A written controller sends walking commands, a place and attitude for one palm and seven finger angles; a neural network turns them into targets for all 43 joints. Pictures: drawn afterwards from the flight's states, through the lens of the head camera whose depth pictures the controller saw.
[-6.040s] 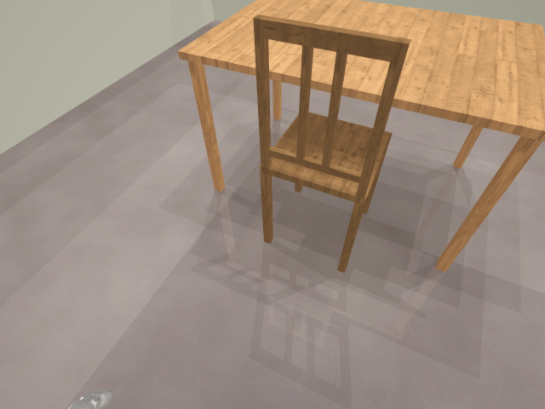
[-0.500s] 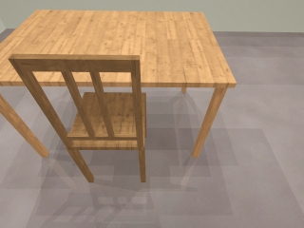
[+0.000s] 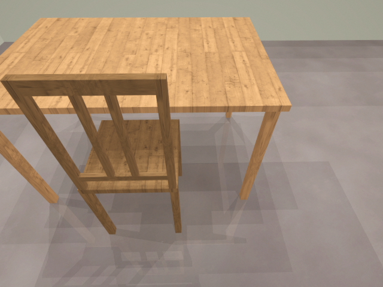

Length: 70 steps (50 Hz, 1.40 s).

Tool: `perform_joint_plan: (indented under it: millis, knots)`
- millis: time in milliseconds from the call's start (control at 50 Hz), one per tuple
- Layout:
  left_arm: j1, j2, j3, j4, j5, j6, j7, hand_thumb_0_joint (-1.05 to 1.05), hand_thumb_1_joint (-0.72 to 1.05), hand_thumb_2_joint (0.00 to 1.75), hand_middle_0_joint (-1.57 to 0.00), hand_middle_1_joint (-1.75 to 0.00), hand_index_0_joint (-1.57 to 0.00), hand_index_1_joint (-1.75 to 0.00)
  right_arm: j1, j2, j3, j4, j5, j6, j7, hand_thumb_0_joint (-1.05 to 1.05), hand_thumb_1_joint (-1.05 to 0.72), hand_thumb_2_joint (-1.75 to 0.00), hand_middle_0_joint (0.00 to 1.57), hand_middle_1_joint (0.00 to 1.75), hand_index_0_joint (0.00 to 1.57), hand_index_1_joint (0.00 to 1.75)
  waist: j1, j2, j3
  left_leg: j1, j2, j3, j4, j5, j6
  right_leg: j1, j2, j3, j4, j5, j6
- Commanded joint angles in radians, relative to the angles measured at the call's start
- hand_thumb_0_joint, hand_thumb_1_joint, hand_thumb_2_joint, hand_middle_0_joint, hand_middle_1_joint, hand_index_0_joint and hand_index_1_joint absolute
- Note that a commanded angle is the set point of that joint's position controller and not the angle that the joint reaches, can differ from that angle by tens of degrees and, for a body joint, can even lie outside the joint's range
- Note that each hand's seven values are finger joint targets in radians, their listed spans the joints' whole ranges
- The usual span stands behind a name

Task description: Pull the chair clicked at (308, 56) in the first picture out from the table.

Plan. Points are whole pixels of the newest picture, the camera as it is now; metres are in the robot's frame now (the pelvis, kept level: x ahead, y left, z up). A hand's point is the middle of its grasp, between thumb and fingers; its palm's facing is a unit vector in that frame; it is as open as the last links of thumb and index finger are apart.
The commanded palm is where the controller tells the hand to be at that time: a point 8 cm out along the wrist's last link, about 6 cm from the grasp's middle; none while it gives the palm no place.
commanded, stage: look again from close up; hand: left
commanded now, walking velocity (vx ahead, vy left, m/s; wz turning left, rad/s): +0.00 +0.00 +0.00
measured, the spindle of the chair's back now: (95, 141) +0.51 +0.32 -0.05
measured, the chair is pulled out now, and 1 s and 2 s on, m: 0.00 0.00 0.00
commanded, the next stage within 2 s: shuffle to correct the standing spot in 0.48 s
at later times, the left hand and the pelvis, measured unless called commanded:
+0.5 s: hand out of the picture +0.00 +0.16 -0.17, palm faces +0.03 -0.98 -0.19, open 7.4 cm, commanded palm none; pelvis +0.01 +0.00 +0.00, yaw +0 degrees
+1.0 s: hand out of the picture +0.03 +0.19 -0.18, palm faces +0.03 -0.98 -0.18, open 7.4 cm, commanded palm none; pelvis +0.07 +0.03 -0.01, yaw -1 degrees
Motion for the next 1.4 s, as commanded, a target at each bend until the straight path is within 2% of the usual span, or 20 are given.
perform_joint_plan:
  millis: [0, 560, 660, 760, 820, 840, 860, 880, 900, 940, 980, 1020, 1060, 1100, 1180, 1300, 1320, 1340, 1360, 1380]
  knots:
    - [0.081, 0.101, 0.022, -0.017, -0.001, -0.013, 0.008, 0.00, 0.90, 0.90, -0.20, -0.30, -0.20, -0.30, 0.062, -0.096, -0.013, -0.028, -0.001, -0.014, -0.005, 0.00, -0.90, -0.90, 0.20, 0.30, 0.20, 0.30, 0.000, -0.007, 0.031, 0.000, 0.080, -0.095, -0.124, -0.011, 0.009, -0.045, -0.049, 0.056, -0.102, 0.029, -0.042]
    - [0.090, 0.101, 0.020, 0.005, -0.002, -0.013, 0.007, 0.00, 0.90, 0.90, -0.20, -0.30, -0.20, -0.30, 0.050, -0.100, -0.005, -0.008, 0.000, -0.017, -0.010, 0.00, -0.90, -0.90, 0.20, 0.30, 0.20, 0.30, 0.003, -0.013, 0.031, 0.050, 0.085, -0.088, -0.133, 0.075, 0.008, -0.013, -0.054, 0.052, -0.123, 0.088, -0.038]
    - [0.100, 0.117, 0.034, 0.001, 0.008, -0.004, -0.004, 0.00, 0.90, 0.90, -0.20, -0.30, -0.20, -0.30, 0.067, -0.108, -0.014, -0.010, -0.010, 0.001, -0.003, 0.00, -0.90, -0.90, 0.20, 0.30, 0.20, 0.30, 0.007, -0.032, 0.093, -0.027, 0.058, -0.086, -0.127, -0.259, 0.015, -0.073, -0.059, 0.082, -0.161, -0.281, -0.057]
    - [0.143, 0.154, 0.059, -0.007, 0.003, -0.005, -0.008, 0.00, 0.90, 0.90, -0.20, -0.30, -0.20, -0.30, 0.074, -0.082, -0.012, -0.040, -0.013, -0.003, 0.001, 0.00, -0.90, -0.90, 0.20, 0.30, 0.20, 0.30, 0.018, -0.147, 0.122, -0.122, 0.004, -0.004, 0.064, -0.193, 0.007, -0.047, -0.154, 0.216, -0.236, -0.402, -0.125]
    - [0.123, 0.149, 0.067, -0.020, 0.002, -0.009, -0.009, 0.00, 0.90, 0.90, -0.20, -0.30, -0.20, -0.30, 0.116, -0.075, -0.012, -0.047, -0.012, -0.018, -0.002, 0.00, -0.90, -0.90, 0.20, 0.30, 0.20, 0.30, -0.005, -0.120, 0.102, -0.072, 0.014, 0.006, 0.053, -0.141, 0.009, -0.048, -0.163, 0.189, -0.180, -0.279, -0.145]
    - [0.109, 0.138, 0.066, -0.023, 0.004, -0.008, -0.012, 0.00, 0.90, 0.90, -0.20, -0.30, -0.20, -0.30, 0.150, -0.081, -0.010, -0.038, -0.010, -0.025, -0.003, 0.00, -0.90, -0.90, 0.20, 0.30, 0.20, 0.30, -0.019, -0.056, 0.097, -0.016, 0.020, -0.011, -0.001, -0.119, 0.016, -0.068, -0.124, 0.131, -0.111, -0.218, -0.132]
    - [0.086, 0.109, 0.060, -0.026, 0.007, -0.004, -0.014, 0.00, 0.90, 0.90, -0.20, -0.30, -0.20, -0.30, 0.195, -0.096, -0.010, -0.020, -0.010, -0.033, -0.007, 0.00, -0.90, -0.90, 0.20, 0.30, 0.20, 0.30, -0.037, 0.054, 0.108, 0.054, 0.068, -0.088, -0.091, -0.047, 0.034, -0.119, -0.053, 0.040, 0.011, -0.140, -0.098]
    - [0.079, 0.068, 0.047, -0.033, 0.009, -0.003, -0.013, 0.00, 0.90, 0.90, -0.20, -0.30, -0.20, -0.30, 0.256, -0.136, -0.015, 0.006, -0.013, -0.039, -0.014, 0.00, -0.90, -0.90, 0.20, 0.30, 0.20, 0.30, -0.047, 0.188, 0.079, 0.149, 0.175, -0.227, -0.165, 0.126, 0.072, -0.183, 0.009, -0.070, 0.177, -0.099, -0.057]
    - [0.059, 0.043, 0.034, -0.040, 0.010, -0.008, -0.005, 0.00, 0.90, 0.90, -0.20, -0.30, -0.20, -0.30, 0.288, -0.143, -0.013, 0.023, -0.013, -0.042, -0.028, 0.00, -0.90, -0.90, 0.20, 0.30, 0.20, 0.30, -0.048, 0.249, 0.073, 0.230, 0.244, -0.301, -0.181, 0.442, 0.122, -0.266, 0.022, -0.094, 0.274, -0.204, -0.035]
    - [0.047, 0.042, 0.025, -0.022, 0.000, -0.005, 0.004, 0.00, 0.90, 0.90, -0.20, -0.30, -0.20, -0.30, 0.247, -0.111, 0.007, 0.021, -0.012, -0.044, -0.044, 0.00, -0.90, -0.90, 0.20, 0.30, 0.20, 0.30, -0.018, 0.127, 0.075, 0.190, 0.274, -0.256, -0.125, 0.846, 0.164, -0.224, -0.022, -0.026, 0.318, -0.276, -0.034]
    - [0.077, 0.040, 0.028, -0.007, -0.010, -0.001, 0.006, 0.00, 0.90, 0.90, -0.20, -0.30, -0.20, -0.30, 0.177, -0.121, 0.009, 0.006, -0.006, -0.042, -0.049, 0.00, -0.90, -0.90, 0.20, 0.30, 0.20, 0.30, 0.008, 0.097, 0.028, 0.194, 0.229, -0.176, -0.088, 0.959, 0.126, -0.115, -0.034, -0.028, 0.158, -0.162, -0.029]
    - [0.109, 0.066, 0.035, 0.002, -0.013, 0.002, 0.004, 0.00, 0.90, 0.90, -0.20, -0.30, -0.20, -0.30, 0.142, -0.128, -0.001, -0.007, 0.002, -0.036, -0.053, 0.00, -0.90, -0.90, 0.20, 0.30, 0.20, 0.30, 0.021, 0.081, 0.000, 0.183, 0.183, -0.133, -0.047, 0.861, 0.071, -0.010, -0.020, -0.033, -0.005, 0.066, -0.034]
    - [0.115, 0.104, 0.045, -0.007, -0.012, 0.003, 0.008, 0.00, 0.90, 0.90, -0.20, -0.30, -0.20, -0.30, 0.141, -0.112, -0.011, -0.023, 0.005, -0.031, -0.054, 0.00, -0.90, -0.90, 0.20, 0.30, 0.20, 0.30, 0.015, 0.029, -0.012, 0.082, 0.133, -0.107, -0.040, 0.648, 0.024, 0.086, -0.064, 0.020, 0.024, 0.438, -0.063]
    - [0.093, 0.115, 0.053, -0.029, -0.006, 0.010, 0.009, 0.00, 0.90, 0.90, -0.20, -0.30, -0.20, -0.30, 0.140, -0.102, -0.024, -0.027, 0.000, -0.017, -0.054, 0.00, -0.90, -0.90, 0.20, 0.30, 0.20, 0.30, 0.009, -0.023, -0.014, 0.063, 0.117, -0.093, -0.021, 0.544, 0.014, 0.080, -0.088, 0.031, 0.077, 0.568, -0.075]
    - [0.060, 0.128, 0.064, -0.068, -0.004, 0.013, 0.014, 0.00, 0.90, 0.90, -0.20, -0.30, -0.20, -0.30, 0.137, -0.104, -0.040, -0.039, -0.003, -0.006, -0.050, 0.00, -0.90, -0.90, 0.20, 0.30, 0.20, 0.30, 0.004, -0.037, -0.101, 0.094, 0.112, -0.072, 0.029, 0.522, 0.011, 0.073, -0.102, 0.049, 0.116, 0.612, -0.096]
    - [-0.012, 0.134, 0.058, -0.087, -0.001, 0.014, 0.013, 0.00, 0.90, 0.90, -0.20, -0.30, -0.20, -0.30, 0.080, -0.080, -0.033, -0.053, -0.007, -0.002, -0.035, 0.00, -0.90, -0.90, 0.20, 0.30, 0.20, 0.30, -0.004, -0.058, -0.077, 0.069, 0.094, -0.072, -0.004, 0.299, 0.006, 0.044, -0.109, 0.077, 0.052, 0.458, -0.102]
    - [0.056, 0.188, 0.057, -0.077, -0.006, 0.001, 0.044, 0.00, 0.90, 0.90, -0.20, -0.30, -0.20, -0.30, -0.008, -0.150, -0.052, -0.140, 0.013, -0.020, -0.026, 0.00, -0.90, -0.90, 0.20, 0.30, 0.20, 0.30, 0.028, -0.239, -0.150, 0.012, 0.109, -0.035, 0.195, 0.291, -0.012, 0.113, -0.135, 0.073, 0.039, 0.811, -0.062]
    - [0.032, 0.219, 0.060, -0.101, 0.002, -0.016, 0.039, 0.00, 0.90, 0.90, -0.20, -0.30, -0.20, -0.30, -0.012, -0.127, -0.037, -0.189, 0.011, -0.020, -0.016, 0.00, -0.90, -0.90, 0.20, 0.30, 0.20, 0.30, 0.014, -0.240, -0.151, -0.107, 0.019, -0.008, 0.248, 0.012, -0.022, 0.224, -0.229, 0.125, 0.039, 1.010, -0.121]
    - [0.016, 0.195, 0.051, -0.123, -0.001, -0.020, 0.031, 0.00, 0.90, 0.90, -0.20, -0.30, -0.20, -0.30, 0.019, -0.065, -0.031, -0.191, 0.005, -0.022, -0.013, 0.00, -0.90, -0.90, 0.20, 0.30, 0.20, 0.30, -0.002, -0.222, -0.215, -0.105, 0.011, -0.038, 0.199, -0.208, -0.003, 0.238, -0.260, 0.148, 0.062, 1.014, -0.170]
    - [-0.024, 0.186, 0.040, -0.138, 0.001, -0.014, 0.027, 0.00, 0.90, 0.90, -0.20, -0.30, -0.20, -0.30, 0.022, -0.062, -0.029, -0.183, 0.003, -0.014, -0.015, 0.00, -0.90, -0.90, 0.20, 0.30, 0.20, 0.30, -0.015, -0.150, -0.190, -0.054, 0.001, -0.018, 0.129, -0.189, -0.008, 0.186, -0.241, 0.101, 0.062, 0.883, -0.166]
